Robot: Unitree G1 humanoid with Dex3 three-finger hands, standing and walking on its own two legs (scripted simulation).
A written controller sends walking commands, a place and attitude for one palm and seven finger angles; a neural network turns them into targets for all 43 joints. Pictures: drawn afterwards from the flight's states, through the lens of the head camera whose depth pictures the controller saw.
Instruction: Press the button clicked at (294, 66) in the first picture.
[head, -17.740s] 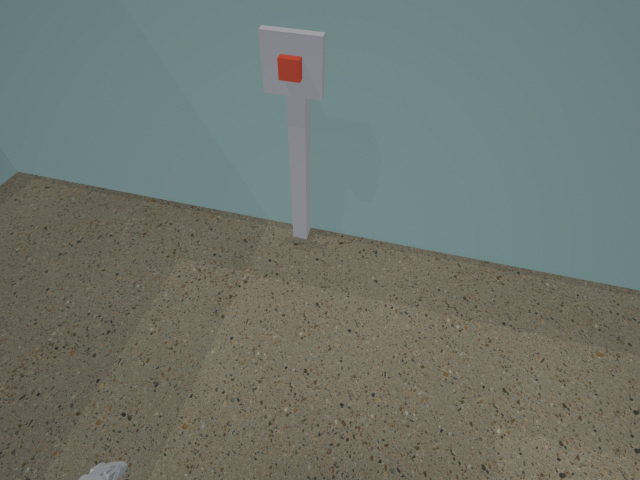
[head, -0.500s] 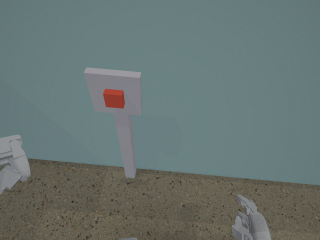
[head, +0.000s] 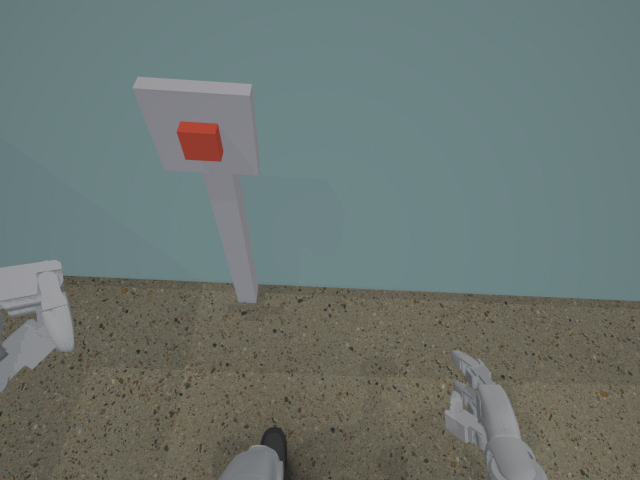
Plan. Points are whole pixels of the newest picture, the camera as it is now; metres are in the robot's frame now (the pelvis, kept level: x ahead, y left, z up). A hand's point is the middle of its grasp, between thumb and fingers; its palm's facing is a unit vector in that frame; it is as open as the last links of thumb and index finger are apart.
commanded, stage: step back with the hand held close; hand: left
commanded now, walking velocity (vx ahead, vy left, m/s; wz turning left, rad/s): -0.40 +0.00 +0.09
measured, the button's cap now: (201, 140) +0.61 +0.26 -0.01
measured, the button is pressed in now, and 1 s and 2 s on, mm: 0 0 0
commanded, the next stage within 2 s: stop stepping back and stand still in 0.36 s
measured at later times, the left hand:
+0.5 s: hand out of the picture +0.02 +0.22 +0.17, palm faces +0.36 -0.81 -0.47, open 3.1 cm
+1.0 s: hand out of the picture -0.08 +0.23 +0.18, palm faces +0.50 -0.77 -0.39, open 3.1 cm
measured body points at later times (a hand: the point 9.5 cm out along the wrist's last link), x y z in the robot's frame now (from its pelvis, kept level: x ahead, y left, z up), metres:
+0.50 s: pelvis -0.16 -0.03 +0.00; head -0.14 +0.00 +0.45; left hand -0.01 +0.26 +0.20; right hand +0.03 -0.25 -0.07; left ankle -0.06 +0.08 -0.70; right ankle -0.15 -0.13 -0.73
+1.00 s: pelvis -0.24 -0.03 +0.00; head -0.27 -0.02 +0.45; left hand -0.11 +0.26 +0.20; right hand -0.08 -0.25 -0.08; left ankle -0.23 +0.09 -0.70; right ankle -0.20 -0.11 -0.73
